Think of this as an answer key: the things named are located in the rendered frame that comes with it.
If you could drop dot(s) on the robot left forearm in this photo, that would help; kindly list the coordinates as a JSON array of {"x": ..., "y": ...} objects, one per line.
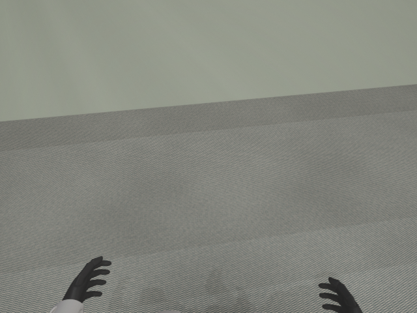
[{"x": 68, "y": 306}]

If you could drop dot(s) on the robot right hand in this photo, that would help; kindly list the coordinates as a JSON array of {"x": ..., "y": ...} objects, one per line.
[{"x": 344, "y": 297}]

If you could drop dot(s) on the robot left hand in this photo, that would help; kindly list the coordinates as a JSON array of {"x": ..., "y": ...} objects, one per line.
[{"x": 80, "y": 285}]

